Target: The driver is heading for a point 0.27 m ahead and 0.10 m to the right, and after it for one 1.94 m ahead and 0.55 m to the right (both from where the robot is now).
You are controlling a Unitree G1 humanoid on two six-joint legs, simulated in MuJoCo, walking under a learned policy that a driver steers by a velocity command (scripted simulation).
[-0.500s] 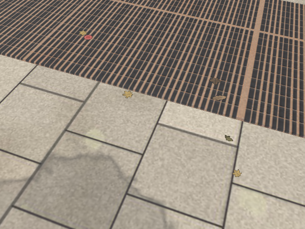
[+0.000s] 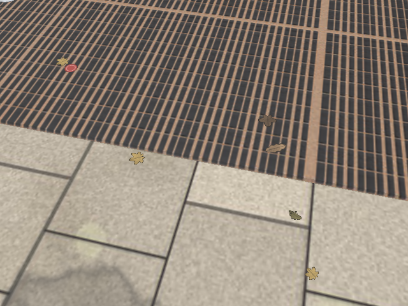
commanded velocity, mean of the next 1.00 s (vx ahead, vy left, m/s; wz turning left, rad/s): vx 0.50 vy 0.00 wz -0.45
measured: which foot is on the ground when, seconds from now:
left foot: up 0.00-0.38, down 0.40-0.90, up 0.92-1.00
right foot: down 0.00-0.42, up 0.44-0.88, down 0.90-1.00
